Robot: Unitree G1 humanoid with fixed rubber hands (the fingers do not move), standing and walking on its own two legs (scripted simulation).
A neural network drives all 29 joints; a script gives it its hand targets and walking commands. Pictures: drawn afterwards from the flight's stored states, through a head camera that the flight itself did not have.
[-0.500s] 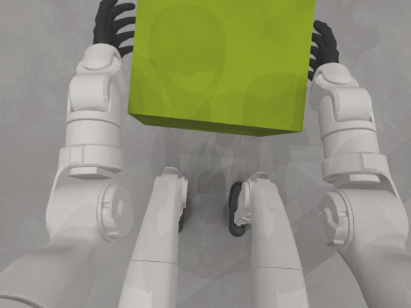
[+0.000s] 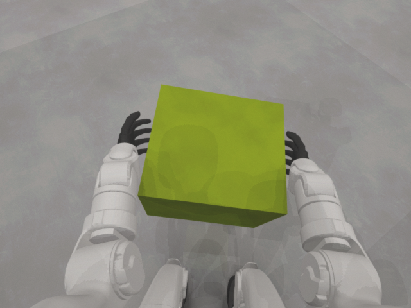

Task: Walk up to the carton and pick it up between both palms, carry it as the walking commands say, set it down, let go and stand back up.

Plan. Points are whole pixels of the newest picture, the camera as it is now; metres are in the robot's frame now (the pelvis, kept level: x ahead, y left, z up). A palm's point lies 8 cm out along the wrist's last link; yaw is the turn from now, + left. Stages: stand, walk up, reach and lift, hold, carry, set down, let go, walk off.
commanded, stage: reach and lift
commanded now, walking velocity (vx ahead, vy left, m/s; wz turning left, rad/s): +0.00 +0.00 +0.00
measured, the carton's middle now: (211, 162) +0.42 +0.01 -0.07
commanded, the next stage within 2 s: hold in 1.90 s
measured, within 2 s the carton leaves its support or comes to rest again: neither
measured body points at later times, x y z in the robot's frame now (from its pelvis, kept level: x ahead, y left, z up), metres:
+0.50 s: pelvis +0.05 +0.00 +0.05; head +0.05 +0.00 +0.50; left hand +0.39 +0.19 +0.08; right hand +0.39 -0.16 +0.06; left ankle +0.09 +0.13 -0.67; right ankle +0.09 -0.11 -0.67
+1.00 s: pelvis +0.06 +0.00 +0.07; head -0.01 +0.00 +0.51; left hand +0.37 +0.20 +0.13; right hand +0.38 -0.16 +0.12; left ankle +0.09 +0.13 -0.67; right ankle +0.09 -0.11 -0.67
